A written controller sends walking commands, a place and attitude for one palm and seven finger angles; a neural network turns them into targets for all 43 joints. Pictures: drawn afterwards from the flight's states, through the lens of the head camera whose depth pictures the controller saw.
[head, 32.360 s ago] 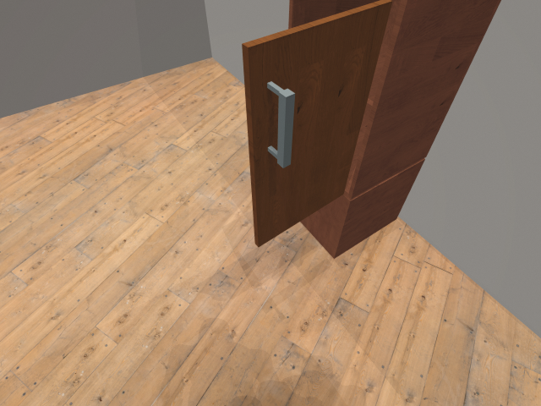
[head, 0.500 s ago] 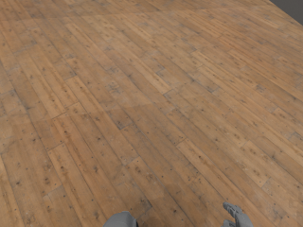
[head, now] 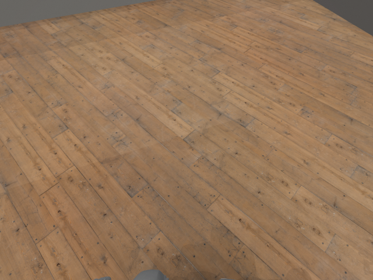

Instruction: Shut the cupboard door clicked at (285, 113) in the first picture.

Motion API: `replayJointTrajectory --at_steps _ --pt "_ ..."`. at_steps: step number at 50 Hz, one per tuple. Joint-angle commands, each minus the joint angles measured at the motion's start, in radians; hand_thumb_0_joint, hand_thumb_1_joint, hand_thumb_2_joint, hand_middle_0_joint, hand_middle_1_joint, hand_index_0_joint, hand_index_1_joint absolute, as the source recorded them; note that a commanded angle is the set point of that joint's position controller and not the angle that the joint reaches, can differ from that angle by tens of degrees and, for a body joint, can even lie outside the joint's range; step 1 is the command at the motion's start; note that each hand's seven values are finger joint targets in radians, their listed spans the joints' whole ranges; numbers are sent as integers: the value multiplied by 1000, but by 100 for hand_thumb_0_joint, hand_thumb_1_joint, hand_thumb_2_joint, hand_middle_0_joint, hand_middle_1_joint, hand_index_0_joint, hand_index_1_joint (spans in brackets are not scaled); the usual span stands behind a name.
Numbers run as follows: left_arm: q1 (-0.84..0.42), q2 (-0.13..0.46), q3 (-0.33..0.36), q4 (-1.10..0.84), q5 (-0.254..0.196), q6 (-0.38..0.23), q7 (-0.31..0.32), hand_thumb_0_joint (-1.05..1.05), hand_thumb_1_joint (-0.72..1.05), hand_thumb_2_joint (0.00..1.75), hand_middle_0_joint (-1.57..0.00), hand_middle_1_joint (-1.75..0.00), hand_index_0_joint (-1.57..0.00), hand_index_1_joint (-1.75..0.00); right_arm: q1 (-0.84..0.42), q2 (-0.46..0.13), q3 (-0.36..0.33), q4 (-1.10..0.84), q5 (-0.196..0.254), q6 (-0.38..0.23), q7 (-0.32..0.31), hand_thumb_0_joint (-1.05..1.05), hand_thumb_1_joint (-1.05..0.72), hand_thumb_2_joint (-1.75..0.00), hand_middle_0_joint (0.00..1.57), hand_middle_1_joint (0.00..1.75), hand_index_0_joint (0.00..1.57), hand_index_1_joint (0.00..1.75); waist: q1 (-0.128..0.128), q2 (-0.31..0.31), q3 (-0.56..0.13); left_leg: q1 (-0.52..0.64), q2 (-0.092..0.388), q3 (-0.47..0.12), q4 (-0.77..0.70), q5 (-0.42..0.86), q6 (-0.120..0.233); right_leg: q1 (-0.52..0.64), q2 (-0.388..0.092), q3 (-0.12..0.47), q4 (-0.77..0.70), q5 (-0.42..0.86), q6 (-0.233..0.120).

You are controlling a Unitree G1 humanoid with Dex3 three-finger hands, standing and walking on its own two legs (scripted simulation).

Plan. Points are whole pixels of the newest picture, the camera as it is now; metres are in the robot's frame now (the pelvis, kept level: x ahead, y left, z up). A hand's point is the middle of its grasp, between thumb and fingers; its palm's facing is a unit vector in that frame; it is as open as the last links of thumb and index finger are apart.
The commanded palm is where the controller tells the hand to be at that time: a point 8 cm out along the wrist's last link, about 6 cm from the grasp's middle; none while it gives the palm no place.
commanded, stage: turn to face it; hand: left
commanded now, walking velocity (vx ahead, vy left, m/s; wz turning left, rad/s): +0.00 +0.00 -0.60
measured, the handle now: out of the picture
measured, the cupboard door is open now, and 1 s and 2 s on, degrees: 61 61 61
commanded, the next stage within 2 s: none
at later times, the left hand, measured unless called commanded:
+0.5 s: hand (100, 252) +0.20 +0.23 -0.16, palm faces -0.23 -0.95 -0.22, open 7.4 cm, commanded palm none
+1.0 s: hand (138, 224) +0.27 +0.15 -0.17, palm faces -0.54 -0.82 -0.19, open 7.4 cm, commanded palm none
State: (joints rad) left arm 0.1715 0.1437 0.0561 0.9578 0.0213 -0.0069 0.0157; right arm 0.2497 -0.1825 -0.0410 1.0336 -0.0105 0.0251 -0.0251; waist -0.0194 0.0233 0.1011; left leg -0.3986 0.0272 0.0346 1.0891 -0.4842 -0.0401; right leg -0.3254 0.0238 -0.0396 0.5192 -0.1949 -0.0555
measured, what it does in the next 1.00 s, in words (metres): steps on the spot, turning right: left foot, then right foot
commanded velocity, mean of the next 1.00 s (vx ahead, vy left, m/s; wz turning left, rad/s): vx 0.00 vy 0.00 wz -0.60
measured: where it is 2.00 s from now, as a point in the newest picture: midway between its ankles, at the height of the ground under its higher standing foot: outside the picture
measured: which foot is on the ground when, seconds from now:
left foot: up 0.00-0.22, down 0.24-0.64, up 0.66-0.98, down 1.00-1.00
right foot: down 0.00-0.26, up 0.28-0.62, down 0.64-1.00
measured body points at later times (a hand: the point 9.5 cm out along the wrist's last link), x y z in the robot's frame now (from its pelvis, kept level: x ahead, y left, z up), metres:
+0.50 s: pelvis +0.06 +0.05 +0.01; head +0.09 +0.06 +0.46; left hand +0.21 +0.28 -0.14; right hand +0.07 -0.22 -0.12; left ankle +0.07 +0.16 -0.73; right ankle +0.01 -0.09 -0.67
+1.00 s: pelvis +0.09 +0.04 -0.01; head +0.13 +0.03 +0.44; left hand +0.30 +0.20 -0.16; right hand +0.00 -0.23 -0.13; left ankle +0.17 +0.13 -0.74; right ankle +0.01 -0.09 -0.73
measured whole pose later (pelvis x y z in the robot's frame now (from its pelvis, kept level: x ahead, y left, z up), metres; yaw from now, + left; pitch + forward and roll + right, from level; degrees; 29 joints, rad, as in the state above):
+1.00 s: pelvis +0.09 +0.04 -0.01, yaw -35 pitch +1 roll -1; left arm 0.19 0.23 0.07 0.88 0.02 0.06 -0.02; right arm 0.21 -0.24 -0.04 0.87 -0.01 0.02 -0.01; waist -0.01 -0.03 0.05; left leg -0.33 0.05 0.04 0.60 -0.30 -0.05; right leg -0.33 0.03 0.10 0.60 -0.30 0.02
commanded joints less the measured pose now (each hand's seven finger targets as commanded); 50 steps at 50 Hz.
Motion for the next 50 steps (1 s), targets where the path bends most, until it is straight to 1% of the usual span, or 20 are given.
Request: replayJointTrajectory --at_steps 1,7,10,11,12,13,15,18,27,30,31,32,33,34,38,44,47,48,49,50 --pt "51 191 53 -60 5 -4 10 0 90 90 -20 -30 -20 -30 22 -49 -17 -91 -9 -3 0 0 -90 -90 20 30 20 30 8 -107 -171 -59 33 -24 -65 75 -24 112 -252 270 -201 361 -140" --pt "56 234 70 -74 10 13 -2 0 90 90 -20 -30 -20 -30 -38 -67 -24 -156 1 -13 -2 0 -90 -90 20 30 20 30 24 -164 -174 -2 -4 -19 -335 79 -24 133 -226 358 -162 289 -128" --pt "16 232 73 -98 -2 26 -6 0 90 90 -20 -30 -20 -30 16 -97 -25 -153 4 -29 -10 0 -90 -90 20 30 20 30 -16 -163 -173 222 -13 -14 -591 248 -19 -5 -173 356 -92 212 -57" --pt "7 200 65 -115 -7 31 -7 0 90 90 -20 -30 -20 -30 46 -144 -31 -150 0 -39 -15 0 -90 -90 20 30 20 30 -31 -72 -183 333 73 -87 -709 257 7 -106 -101 312 -20 87 -12" --pt "37 144 53 -133 -15 34 -17 0 90 90 -20 -30 -20 -30 45 -234 -48 -168 -12 -42 -15 0 -90 -90 20 30 20 30 -23 200 -168 389 300 -315 -785 332 91 -249 35 175 161 -198 46" --pt "18 156 51 -160 -10 33 -24 0 90 90 -20 -30 -20 -30 54 -274 -53 -190 -21 -34 -18 0 -90 -90 20 30 20 30 -35 247 -145 322 455 -415 -825 409 200 -266 32 63 382 -423 77" --pt "-1 186 66 -144 4 46 -35 0 90 90 -20 -30 -20 -30 -14 -236 -40 -204 -27 -37 -20 0 -90 -90 20 30 20 30 0 158 -94 224 402 -315 -822 483 205 -263 -23 89 620 -344 93" --pt "34 168 58 -132 -1 61 -50 0 90 90 -20 -30 -20 -30 -77 -197 -27 -226 -24 -35 -19 0 -90 -90 20 30 20 30 31 154 -82 238 300 -77 -771 620 162 -238 -55 40 632 -249 114" --pt "-53 153 36 -178 0 52 -56 0 90 90 -20 -30 -20 -30 17 -242 -58 -181 -22 -24 -2 0 -90 -90 20 30 20 30 -25 205 -123 328 333 54 -655 750 148 -73 -35 -74 229 -221 89" --pt "59 197 46 -147 2 37 -52 0 90 90 -20 -30 -20 -30 -28 -255 -63 -191 -12 -20 4 0 -90 -90 20 30 20 30 50 129 -161 215 288 120 -469 632 64 169 -37 -70 -56 27 53" --pt "141 291 63 -126 10 24 -40 0 90 90 -20 -30 -20 -30 -27 -205 -55 -210 0 -19 12 0 -90 -90 20 30 20 30 88 -98 -220 39 200 185 -265 410 2 373 -212 140 -130 256 -8" --pt "191 374 78 -107 6 16 -25 0 90 90 -20 -30 -20 -30 -87 -135 -34 -261 0 -15 15 0 -90 -90 20 30 20 30 114 -308 -180 -196 55 154 -41 -157 -39 397 -423 415 -146 622 -128" --pt "208 389 78 -103 -5 22 -13 0 90 90 -20 -30 -20 -30 -122 -147 -27 -272 -1 -1 2 0 -90 -90 20 30 20 30 125 -223 -177 -238 68 4 71 -167 -31 356 -437 412 -136 633 -183" --pt "150 363 81 -114 -2 22 -3 0 90 90 -20 -30 -20 -30 -121 -145 -29 -264 1 0 -6 0 -90 -90 20 30 20 30 94 -315 -172 -292 75 -36 125 -122 -36 340 -392 443 -151 531 -182" --pt "-20 285 53 -170 3 25 -3 0 90 90 -20 -30 -20 -30 -47 -150 -31 -208 -5 5 10 0 -90 -90 20 30 20 30 11 -166 -163 -135 80 -20 15 73 -52 163 -266 245 -158 295 -120" --pt "-12 309 63 -161 10 35 -16 0 90 90 -20 -30 -20 -30 -50 -137 -30 -222 -1 -2 10 0 -90 -90 20 30 20 30 24 -174 -112 -19 22 12 -277 73 -42 67 -240 335 -171 119 -123" --pt "-52 294 65 -162 2 43 -17 0 90 90 -20 -30 -20 -30 48 -141 -29 -201 3 -18 1 0 -90 -90 20 30 20 30 -29 -177 -134 150 5 14 -540 211 -32 5 -203 346 -83 119 -65" --pt "-46 263 57 -172 -7 50 -19 0 90 90 -20 -30 -20 -30 76 -178 -32 -191 0 -29 -4 0 -90 -90 20 30 20 30 -32 -91 -148 264 48 -27 -677 245 -15 -80 -140 304 -14 51 -16" --pt "-9 194 46 -188 -17 56 -26 0 90 90 -20 -30 -20 -30 93 -271 -48 -197 -16 -38 -8 0 -90 -90 20 30 20 30 -30 179 -161 351 273 -281 -783 254 67 -229 8 183 179 -187 46" --pt "-22 183 41 -209 -13 53 -32 0 90 90 -20 -30 -20 -30 112 -327 -55 -212 -21 -35 -13 0 -90 -90 20 30 20 30 -40 284 -153 299 458 -428 -840 317 174 -259 33 60 424 -438 78"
